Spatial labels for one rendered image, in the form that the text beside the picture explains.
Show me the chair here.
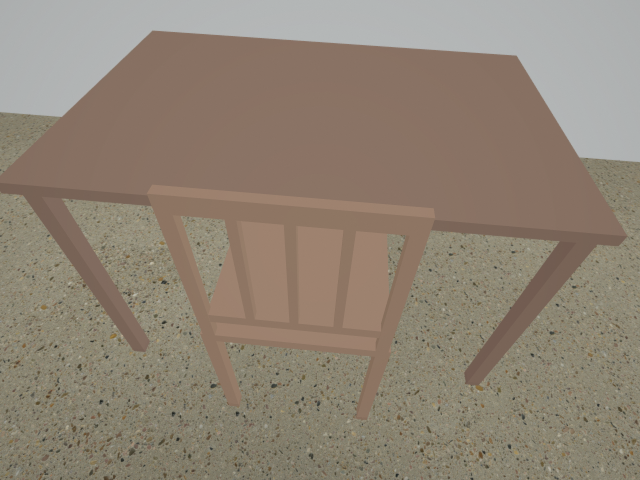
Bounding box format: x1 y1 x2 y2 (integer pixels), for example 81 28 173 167
147 185 435 420

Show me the table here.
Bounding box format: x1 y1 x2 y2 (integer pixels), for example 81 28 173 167
0 31 627 386

